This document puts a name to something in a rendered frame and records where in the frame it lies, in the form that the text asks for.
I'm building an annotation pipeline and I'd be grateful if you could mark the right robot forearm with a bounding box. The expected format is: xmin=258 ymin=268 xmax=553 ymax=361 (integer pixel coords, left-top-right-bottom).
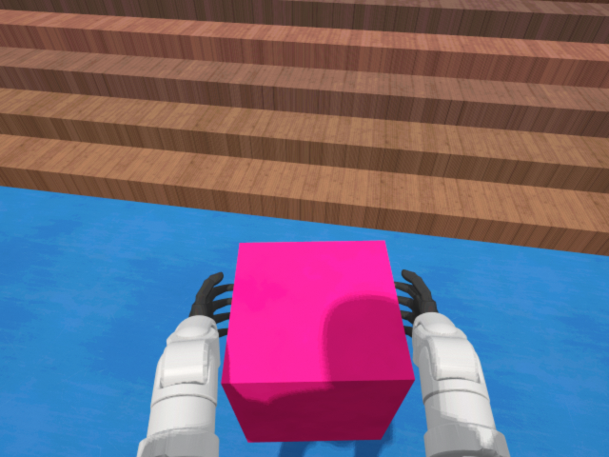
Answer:
xmin=412 ymin=312 xmax=510 ymax=457

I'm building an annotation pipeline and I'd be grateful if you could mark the left robot forearm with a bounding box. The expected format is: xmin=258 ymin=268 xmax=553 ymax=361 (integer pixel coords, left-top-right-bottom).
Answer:
xmin=137 ymin=315 xmax=221 ymax=457

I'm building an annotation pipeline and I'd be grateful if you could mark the right robot hand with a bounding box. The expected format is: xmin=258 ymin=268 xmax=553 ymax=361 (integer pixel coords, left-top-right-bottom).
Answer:
xmin=394 ymin=269 xmax=439 ymax=338

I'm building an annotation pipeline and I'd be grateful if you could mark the carton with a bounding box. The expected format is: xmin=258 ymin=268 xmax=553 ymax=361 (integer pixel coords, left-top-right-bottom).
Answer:
xmin=221 ymin=241 xmax=415 ymax=443

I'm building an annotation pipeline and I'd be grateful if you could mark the left robot hand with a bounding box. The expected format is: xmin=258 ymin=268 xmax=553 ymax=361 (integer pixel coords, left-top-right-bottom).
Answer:
xmin=188 ymin=272 xmax=234 ymax=338

